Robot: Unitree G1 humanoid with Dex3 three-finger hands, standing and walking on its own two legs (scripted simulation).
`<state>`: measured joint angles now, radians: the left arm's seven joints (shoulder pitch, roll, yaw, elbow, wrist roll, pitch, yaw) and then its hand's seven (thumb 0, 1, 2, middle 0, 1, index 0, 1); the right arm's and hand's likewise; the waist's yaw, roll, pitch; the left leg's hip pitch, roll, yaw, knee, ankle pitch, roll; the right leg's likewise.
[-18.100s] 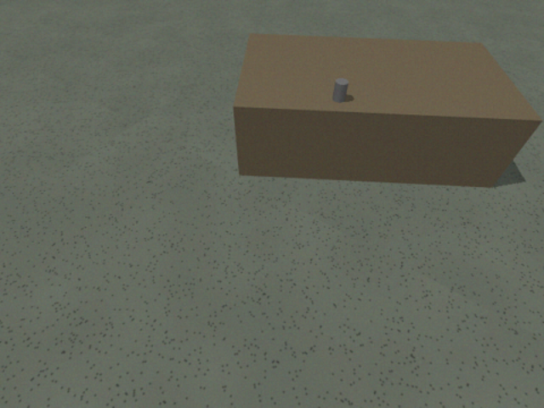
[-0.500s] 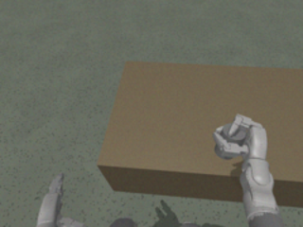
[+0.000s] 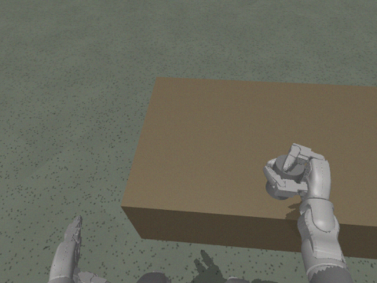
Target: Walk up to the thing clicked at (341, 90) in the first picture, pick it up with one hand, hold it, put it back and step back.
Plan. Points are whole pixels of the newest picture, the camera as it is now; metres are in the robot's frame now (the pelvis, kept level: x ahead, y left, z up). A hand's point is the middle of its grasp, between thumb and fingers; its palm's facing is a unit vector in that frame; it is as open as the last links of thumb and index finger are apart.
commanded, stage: hold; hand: right
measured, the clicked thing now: (283, 177) +0.33 -0.18 +0.03
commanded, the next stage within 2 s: crouch in 0.78 s
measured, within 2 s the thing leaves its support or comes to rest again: neither
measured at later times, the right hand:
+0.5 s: hand (283, 171) +0.33 -0.17 +0.06, palm faces +0.15 +0.99 -0.01, open 5.1 cm
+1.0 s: hand (283, 172) +0.33 -0.17 +0.05, palm faces +0.15 +0.99 +0.01, open 5.1 cm
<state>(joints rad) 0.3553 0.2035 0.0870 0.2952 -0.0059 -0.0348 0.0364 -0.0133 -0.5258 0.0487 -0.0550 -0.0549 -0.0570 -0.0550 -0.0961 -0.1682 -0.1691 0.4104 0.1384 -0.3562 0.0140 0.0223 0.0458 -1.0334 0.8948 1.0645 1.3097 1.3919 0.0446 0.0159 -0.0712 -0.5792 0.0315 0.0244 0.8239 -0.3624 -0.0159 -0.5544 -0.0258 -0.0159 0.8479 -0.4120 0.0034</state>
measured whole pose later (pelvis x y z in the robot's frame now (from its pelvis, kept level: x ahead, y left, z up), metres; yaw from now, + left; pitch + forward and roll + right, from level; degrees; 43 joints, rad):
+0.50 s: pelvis -0.01 +0.00 +0.00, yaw +0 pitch +7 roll +0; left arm 0.34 0.20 0.09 0.31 0.00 -0.04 0.04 -0.01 -0.53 0.05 -0.06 -0.05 -0.06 -0.05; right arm -0.11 -0.17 -0.18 0.42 0.14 -0.37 0.01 0.02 0.04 -1.03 0.89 1.07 1.31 1.40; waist 0.05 0.01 -0.06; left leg -0.59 0.03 0.03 0.83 -0.36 -0.01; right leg -0.56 -0.03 -0.01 0.85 -0.40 0.01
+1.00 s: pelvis +0.00 +0.00 +0.00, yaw +0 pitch +6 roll +0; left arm 0.35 0.20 0.09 0.30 -0.01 -0.04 0.04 -0.01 -0.53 0.05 -0.06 -0.05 -0.06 -0.05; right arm -0.09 -0.16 -0.18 0.43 0.15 -0.36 0.02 0.02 0.05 -1.03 0.89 1.08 1.32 1.40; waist 0.05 0.01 -0.07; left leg -0.57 0.03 0.02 0.82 -0.36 -0.01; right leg -0.54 -0.02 -0.01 0.83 -0.41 0.00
